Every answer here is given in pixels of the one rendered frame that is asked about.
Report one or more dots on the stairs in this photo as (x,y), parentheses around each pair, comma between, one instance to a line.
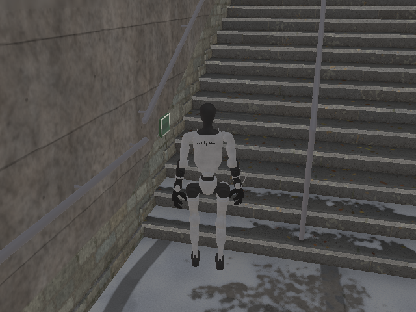
(330,233)

